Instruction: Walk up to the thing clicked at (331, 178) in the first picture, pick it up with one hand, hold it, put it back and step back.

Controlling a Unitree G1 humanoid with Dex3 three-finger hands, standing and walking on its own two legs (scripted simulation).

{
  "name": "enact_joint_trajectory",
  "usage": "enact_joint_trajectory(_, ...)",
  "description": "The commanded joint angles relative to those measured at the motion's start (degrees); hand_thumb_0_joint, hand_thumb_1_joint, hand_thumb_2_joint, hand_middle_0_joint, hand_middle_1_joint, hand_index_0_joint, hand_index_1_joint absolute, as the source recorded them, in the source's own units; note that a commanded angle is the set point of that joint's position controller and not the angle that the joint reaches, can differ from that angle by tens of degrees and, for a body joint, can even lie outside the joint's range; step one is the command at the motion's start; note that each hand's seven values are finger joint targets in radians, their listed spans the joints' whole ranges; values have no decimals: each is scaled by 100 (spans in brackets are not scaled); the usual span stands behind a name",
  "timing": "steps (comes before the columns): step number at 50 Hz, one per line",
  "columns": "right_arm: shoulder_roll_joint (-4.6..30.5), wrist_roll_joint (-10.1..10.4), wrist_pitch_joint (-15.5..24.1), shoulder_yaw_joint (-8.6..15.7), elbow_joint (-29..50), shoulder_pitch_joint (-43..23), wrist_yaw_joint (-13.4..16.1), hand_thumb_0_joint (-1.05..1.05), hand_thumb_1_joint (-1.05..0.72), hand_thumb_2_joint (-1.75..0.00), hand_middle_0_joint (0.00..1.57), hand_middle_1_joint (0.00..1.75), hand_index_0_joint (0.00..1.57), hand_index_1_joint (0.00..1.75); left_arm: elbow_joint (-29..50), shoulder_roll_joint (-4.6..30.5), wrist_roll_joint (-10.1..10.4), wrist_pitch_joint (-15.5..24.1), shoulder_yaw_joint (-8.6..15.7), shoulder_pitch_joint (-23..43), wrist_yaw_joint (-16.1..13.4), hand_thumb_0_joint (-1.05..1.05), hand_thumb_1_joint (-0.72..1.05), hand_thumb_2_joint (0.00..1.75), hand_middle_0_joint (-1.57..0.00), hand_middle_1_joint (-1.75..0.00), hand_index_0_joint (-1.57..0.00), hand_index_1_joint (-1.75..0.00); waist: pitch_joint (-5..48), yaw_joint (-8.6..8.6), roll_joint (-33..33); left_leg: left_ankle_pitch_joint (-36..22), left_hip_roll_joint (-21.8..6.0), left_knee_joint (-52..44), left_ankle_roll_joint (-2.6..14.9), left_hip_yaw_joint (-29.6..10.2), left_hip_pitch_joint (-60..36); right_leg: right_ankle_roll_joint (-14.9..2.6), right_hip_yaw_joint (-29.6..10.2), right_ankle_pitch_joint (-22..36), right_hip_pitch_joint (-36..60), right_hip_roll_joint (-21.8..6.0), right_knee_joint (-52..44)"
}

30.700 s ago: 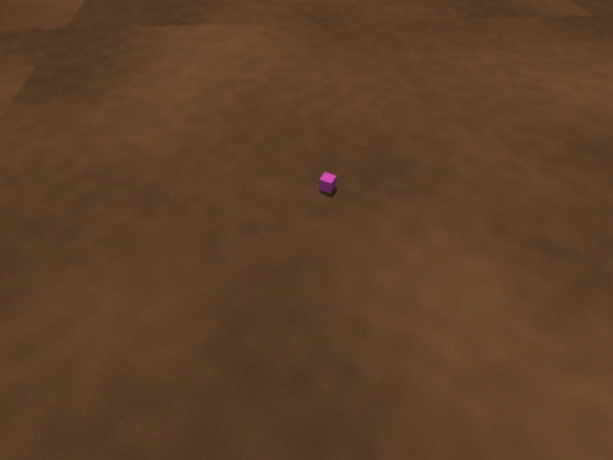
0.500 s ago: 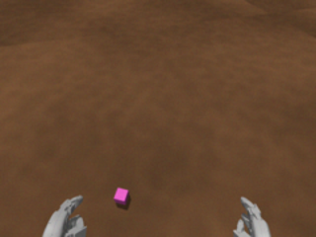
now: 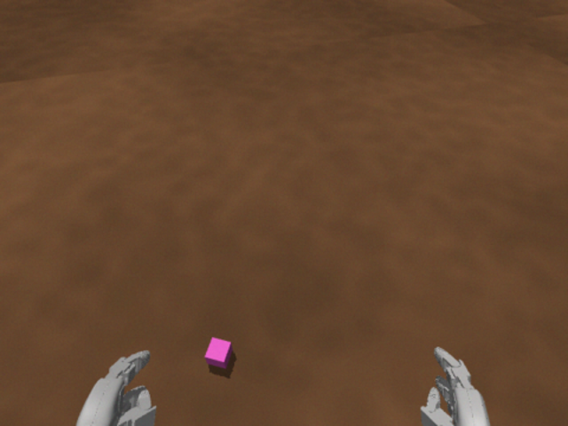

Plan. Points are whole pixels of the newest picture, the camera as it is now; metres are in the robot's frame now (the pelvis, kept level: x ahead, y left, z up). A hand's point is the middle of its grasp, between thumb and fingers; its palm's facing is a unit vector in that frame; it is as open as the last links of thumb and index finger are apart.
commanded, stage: home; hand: left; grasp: from above
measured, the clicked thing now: (219, 353) +0.46 +0.20 -0.68
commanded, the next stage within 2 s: stand in 0.80 s
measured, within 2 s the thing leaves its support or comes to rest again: neither
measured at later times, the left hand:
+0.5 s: hand (151, 413) +0.16 +0.18 -0.04, palm faces +0.04 -0.98 -0.20, open 7.4 cm
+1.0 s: hand (141, 421) +0.16 +0.20 -0.07, palm faces +0.01 -0.95 -0.30, open 7.4 cm
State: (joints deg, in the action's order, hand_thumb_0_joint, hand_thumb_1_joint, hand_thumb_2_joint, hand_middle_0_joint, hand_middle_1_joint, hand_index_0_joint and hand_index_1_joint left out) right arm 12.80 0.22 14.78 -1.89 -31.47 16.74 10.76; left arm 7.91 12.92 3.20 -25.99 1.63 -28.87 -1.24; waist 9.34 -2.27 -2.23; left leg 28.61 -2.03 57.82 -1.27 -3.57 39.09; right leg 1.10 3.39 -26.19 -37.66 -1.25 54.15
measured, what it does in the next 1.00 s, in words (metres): stands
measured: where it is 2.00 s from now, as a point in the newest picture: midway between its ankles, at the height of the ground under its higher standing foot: outside the picture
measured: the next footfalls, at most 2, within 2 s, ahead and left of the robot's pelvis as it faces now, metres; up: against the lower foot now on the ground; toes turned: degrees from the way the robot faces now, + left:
none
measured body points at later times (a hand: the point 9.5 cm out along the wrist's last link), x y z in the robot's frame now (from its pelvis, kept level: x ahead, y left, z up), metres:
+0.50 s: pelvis +0.00 +0.00 +0.00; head +0.01 +0.01 +0.45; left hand +0.16 +0.23 -0.03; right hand +0.16 -0.25 -0.06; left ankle +0.00 +0.13 -0.68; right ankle +0.01 -0.13 -0.68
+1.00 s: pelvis -0.01 +0.00 +0.01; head +0.01 +0.01 +0.46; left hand +0.16 +0.25 -0.05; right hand +0.14 -0.25 -0.08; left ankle +0.00 +0.13 -0.68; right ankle +0.01 -0.13 -0.68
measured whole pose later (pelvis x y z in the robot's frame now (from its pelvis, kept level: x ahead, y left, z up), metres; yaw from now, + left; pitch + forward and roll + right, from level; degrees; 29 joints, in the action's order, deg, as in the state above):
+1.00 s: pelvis -0.01 +0.00 +0.01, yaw +0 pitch +4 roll -1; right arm 14.9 -5.2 6.6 -1.0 -40.7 11.7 4.7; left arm -15.6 15.1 -2.2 -10.7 -0.1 -16.8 -2.0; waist 2.1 0.4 0.2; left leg 26.1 -0.4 53.6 -0.5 -2.2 31.3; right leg 1.1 2.1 -25.0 -31.1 -2.9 52.3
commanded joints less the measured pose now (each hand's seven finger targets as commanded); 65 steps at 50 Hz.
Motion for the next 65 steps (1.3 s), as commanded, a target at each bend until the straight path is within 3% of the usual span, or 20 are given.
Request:
enact_joint_trajectory(1, 711, 7, 327, 347, 910, -364, 78, 0, -90, -90, 20, 30, 20, 30, 1255, 661, -16, 329, 404, 260, -29, 0, 90, 90, -20, -30, -20, -30, 542, -14, -47, -1396, 184, -916, 186, 123, -504, -93, 66, 1148, 436, 216, -855)
enact_joint_trajectory(7, 681, 4, 306, 337, 917, -390, 69, 0, -90, -90, 20, 30, 20, 30, 1132, 599, -29, 331, 358, 171, -38, 0, 90, 90, -20, -30, -20, -30, 423, 6, 74, -1301, 200, -895, 195, 134, -392, -80, 59, 1091, 457, 198, -899)
enact_joint_trajectory(8, 704, 4, 308, 343, 902, -370, 74, 0, -90, -90, 20, 30, 20, 30, 1146, 677, -23, 326, 442, 133, -40, 0, 90, 90, -20, -30, -20, -30, 506, 35, -33, -1346, 200, -913, 191, 127, -458, -91, 56, 1115, 473, 201, -877)
enact_joint_trajectory(10, 662, 2, 294, 325, 877, -331, 69, 0, -90, -90, 20, 30, 20, 30, 1052, 586, -57, 297, 326, 57, -30, 0, 90, 90, -20, -30, -20, -30, 468, 10, -135, -1479, 189, -911, 168, 117, -489, -103, 72, 1206, 403, 212, -827)
enact_joint_trajectory(16, 705, 3, 268, 359, 899, -334, 58, 0, -90, -90, 20, 30, 20, 30, 1077, 615, -49, 296, 355, 82, -41, 0, 90, 90, -20, -30, -20, -30, 456, 21, -103, -1668, 149, -941, 145, 78, -527, -121, 102, 1303, 420, 228, -769)
enact_joint_trajectory(23, 707, 8, 272, 346, 942, -413, 47, 0, -90, -90, 20, 30, 20, 30, 1052, 601, -43, 278, 350, 154, -38, 0, 90, 90, -20, -30, -20, -30, 237, 7, -33, -1108, 155, -1023, 179, 79, -374, -103, 97, 869, 315, 225, -874)
enact_joint_trajectory(27, 700, 13, 269, 342, 979, -388, 47, 0, -90, -90, 20, 30, 20, 30, 1078, 616, -27, 269, 352, 97, -35, 0, 90, 90, -20, -30, -20, -30, 449, -10, 67, -1273, 188, -923, 202, 110, -392, -93, 81, 1058, 453, 209, -883)
enact_joint_trajectory(32, 685, 24, 268, 323, 955, -409, 54, 0, -90, -90, 20, 30, 20, 30, 1139, 637, -30, 272, 355, 250, -39, 0, 90, 90, -20, -30, -20, -30, 214, 16, -76, -866, 168, -1037, 189, 70, -298, -103, 90, 673, 264, 215, -909)
enact_joint_trajectory(33, 659, 19, 257, 320, 990, -385, 59, 0, -90, -90, 20, 30, 20, 30, 1139, 633, -31, 272, 383, 172, -50, 0, 90, 90, -20, -30, -20, -30, 390, 8, -50, -966, 191, -975, 199, 106, -330, -102, 76, 765, 354, 206, -916)
enact_joint_trajectory(44, 695, 38, 283, 333, 988, -400, 73, 0, -90, -90, 20, 30, 20, 30, 1160, 627, -21, 275, 337, 195, -45, 0, 90, 90, -20, -30, -20, -30, 274, -10, 13, -924, 168, -976, 194, 84, -294, -96, 94, 711, 261, 226, -896)
enact_joint_trajectory(45, 1318, -680, -406, 575, -416, -673, -268, 0, -90, -90, 20, 30, 20, 30, -851, 1085, -682, 1512, 369, 1828, -258, 0, 90, 90, -20, -30, -20, -30, -961, 371, 298, -2026, 0, -1430, 423, -211, -354, -250, -269, 681, 1447, -259, -1025)
enact_joint_trajectory(46, 1417, -683, -653, 645, -501, -739, -455, 0, -90, -90, 20, 30, 20, 30, -1911, 1181, -730, 1887, 460, 1298, -218, 0, 90, 90, -20, -30, -20, -30, -438, 395, 607, -2069, 50, -1357, 503, 3, -765, -468, -719, 739, 1524, -357, -1261)
enact_joint_trajectory(47, 1411, -721, -785, 658, -329, -738, -556, 0, -90, -90, 20, 30, 20, 30, -2149, 1228, -704, 2060, 423, 1193, -177, 0, 90, 90, -20, -30, -20, -30, -421, 323, 602, -2007, 76, -1352, 503, -93, -1016, -587, -860, 770, 1211, -315, -1407)
enact_joint_trajectory(48, 1421, -645, -838, 664, -387, -798, -661, 0, -90, -90, 20, 30, 20, 30, -2409, 1303, -724, 2196, 364, 1208, -154, 0, 90, 90, -20, -30, -20, -30, -266, 369, 266, -2018, 55, -1453, 532, -192, -1279, -534, -785, 1026, 1488, -337, -1265)
enact_joint_trajectory(50, 1217, -394, -894, 609, -724, -716, -874, 0, -90, -90, 20, 30, 20, 30, -2913, 1259, -710, 2286, 362, 1559, -107, 0, 90, 90, -20, -30, -20, -30, -275, 397, 344, -1668, 126, -1676, 483, -38, -1448, -448, -801, 1110, 1645, -446, -1398)
enact_joint_trajectory(51, 1234, -331, -910, 640, -781, -772, -916, 0, -90, -90, 20, 30, 20, 30, -3182, 1232, -668, 2304, 373, 1597, -100, 0, 90, 90, -20, -30, -20, -30, -196, 409, 407, -1765, 117, -1676, 471, -56, -1597, -429, -762, 1198, 1695, -442, -1487)
enact_joint_trajectory(53, 1221, -324, -973, 666, -1029, -810, -972, 0, -90, -90, 20, 30, 20, 30, -3670, 1199, -637, 2369, 364, 1767, -109, 0, 90, 90, -20, -30, -20, -30, -359, 427, 252, -1634, 16, -2013, 474, -234, -1719, -322, -643, 974, 1676, -396, -1588)
enact_joint_trajectory(55, 1285, -366, -1058, 697, -1205, -907, -989, 0, -90, -90, 20, 30, 20, 30, -4137, 1157, -633, 2449, 359, 1827, -109, 0, 90, 90, -20, -30, -20, -30, -588, 439, 80, -1094, -66, -2378, 508, -403, -1685, -227, -523, 677, 1732, -331, -1795)
enact_joint_trajectory(62, 1311, -306, -1209, 683, -1790, -882, -931, 0, -90, -90, 20, 30, 20, 30, -5405, 1180, -574, 2644, 347, 1832, -104, 0, 90, 90, -20, -30, -20, -30, -794, 395, 4, -1770, -171, -2933, 436, -466, -2265, -222, -467, 1333, 2295, -389, -2441)
enact_joint_trajectory(65, 1347, -268, -1245, 666, -2061, -763, -895, 0, -90, -90, 20, 30, 20, 30, -5784, 1276, -535, 2679, 333, 1856, -124, 0, 90, 90, -20, -30, -20, -30, -703, 324, 92, -2453, -174, -3034, 380, -363, -2652, -229, -520, 1968, 2624, -480, -2680)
